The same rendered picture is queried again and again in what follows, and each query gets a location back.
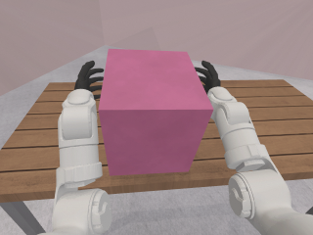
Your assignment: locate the robot right forearm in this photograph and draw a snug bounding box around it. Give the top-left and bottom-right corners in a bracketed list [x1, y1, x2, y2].
[207, 86, 291, 198]

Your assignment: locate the carton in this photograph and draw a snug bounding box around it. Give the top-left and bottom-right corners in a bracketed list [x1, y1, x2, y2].
[98, 48, 214, 176]

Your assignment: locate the table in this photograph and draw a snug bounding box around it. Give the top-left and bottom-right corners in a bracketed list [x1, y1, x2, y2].
[0, 79, 313, 235]

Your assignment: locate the right robot upper arm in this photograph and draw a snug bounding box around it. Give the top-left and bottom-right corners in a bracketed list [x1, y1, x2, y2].
[228, 168, 313, 235]

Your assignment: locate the robot right hand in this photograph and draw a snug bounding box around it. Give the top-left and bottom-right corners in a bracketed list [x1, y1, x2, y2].
[195, 61, 221, 94]

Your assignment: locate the robot left forearm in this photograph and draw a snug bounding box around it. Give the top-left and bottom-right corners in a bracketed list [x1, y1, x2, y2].
[52, 89, 103, 228]

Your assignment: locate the left robot upper arm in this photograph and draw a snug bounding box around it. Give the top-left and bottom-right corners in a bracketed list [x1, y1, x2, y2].
[37, 188, 112, 235]

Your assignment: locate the robot left hand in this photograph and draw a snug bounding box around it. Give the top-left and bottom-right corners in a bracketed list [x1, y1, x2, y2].
[74, 61, 104, 100]

